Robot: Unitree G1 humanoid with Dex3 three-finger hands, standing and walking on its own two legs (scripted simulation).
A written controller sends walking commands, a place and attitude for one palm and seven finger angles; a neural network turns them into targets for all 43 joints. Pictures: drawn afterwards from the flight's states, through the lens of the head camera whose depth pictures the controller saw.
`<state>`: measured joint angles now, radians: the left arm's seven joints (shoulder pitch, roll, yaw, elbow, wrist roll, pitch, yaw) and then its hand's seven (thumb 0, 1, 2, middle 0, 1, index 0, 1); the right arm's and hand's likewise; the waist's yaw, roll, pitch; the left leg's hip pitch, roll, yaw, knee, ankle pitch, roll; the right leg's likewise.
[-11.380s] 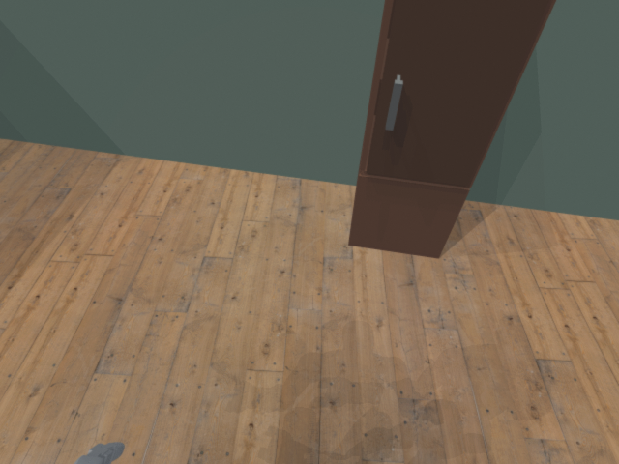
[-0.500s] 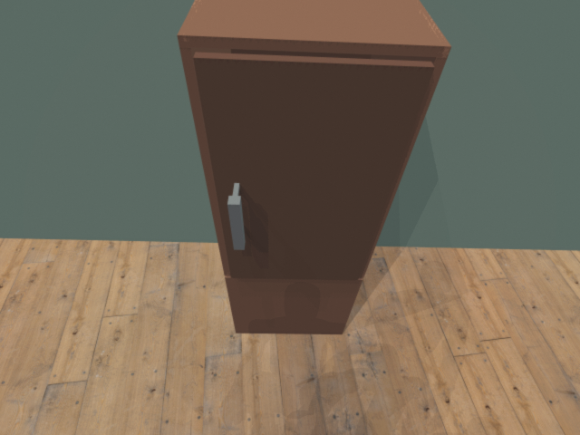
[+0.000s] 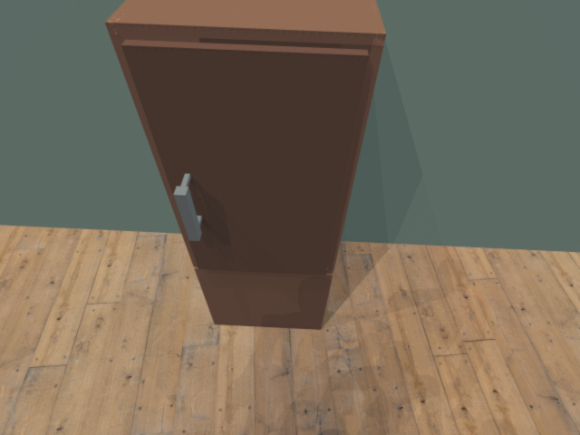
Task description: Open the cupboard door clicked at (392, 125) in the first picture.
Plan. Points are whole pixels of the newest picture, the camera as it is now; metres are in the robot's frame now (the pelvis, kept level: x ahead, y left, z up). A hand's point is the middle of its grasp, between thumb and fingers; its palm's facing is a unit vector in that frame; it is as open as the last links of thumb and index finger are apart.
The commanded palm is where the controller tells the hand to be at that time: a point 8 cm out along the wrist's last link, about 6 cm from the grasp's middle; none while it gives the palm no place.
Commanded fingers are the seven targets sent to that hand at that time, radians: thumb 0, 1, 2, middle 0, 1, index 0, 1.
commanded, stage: come to a stop and stand still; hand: left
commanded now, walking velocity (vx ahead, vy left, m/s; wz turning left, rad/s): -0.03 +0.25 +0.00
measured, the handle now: (191, 208) +0.52 +0.24 -0.06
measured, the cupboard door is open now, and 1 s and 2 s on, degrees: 0 0 0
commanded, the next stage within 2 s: look again from close up in 1.82 s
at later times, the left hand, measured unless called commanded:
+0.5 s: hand out of the picture -0.01 +0.25 -0.17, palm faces +0.05 -0.96 -0.29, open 7.4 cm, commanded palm none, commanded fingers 0.00 0.90 0.90 -0.20 -0.30 -0.20 -0.30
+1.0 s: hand out of the picture +0.04 +0.21 -0.16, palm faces -0.02 -0.97 -0.23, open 7.3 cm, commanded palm none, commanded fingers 0.00 0.90 0.90 -0.20 -0.30 -0.20 -0.30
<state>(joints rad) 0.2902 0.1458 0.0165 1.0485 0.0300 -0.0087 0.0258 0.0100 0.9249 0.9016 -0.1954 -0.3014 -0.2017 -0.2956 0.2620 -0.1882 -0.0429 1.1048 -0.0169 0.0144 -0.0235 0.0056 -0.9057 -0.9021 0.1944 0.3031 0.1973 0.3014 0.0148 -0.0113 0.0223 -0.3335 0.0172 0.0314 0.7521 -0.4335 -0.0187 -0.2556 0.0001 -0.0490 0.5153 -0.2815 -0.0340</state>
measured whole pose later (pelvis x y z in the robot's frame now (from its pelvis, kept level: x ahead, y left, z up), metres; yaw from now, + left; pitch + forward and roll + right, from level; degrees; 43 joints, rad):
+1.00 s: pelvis -0.01 +0.02 +0.00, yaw +0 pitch -1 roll +1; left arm 0.22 0.17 -0.02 1.05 0.01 0.00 0.03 0.00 0.92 0.90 -0.20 -0.30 -0.20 -0.30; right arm 0.30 -0.19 0.00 1.07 -0.02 -0.02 -0.02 0.01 -0.91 -0.90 0.20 0.30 0.20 0.30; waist -0.01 0.02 0.02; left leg -0.16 -0.03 0.09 0.43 -0.26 0.03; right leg -0.22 -0.03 0.00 0.50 -0.26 0.01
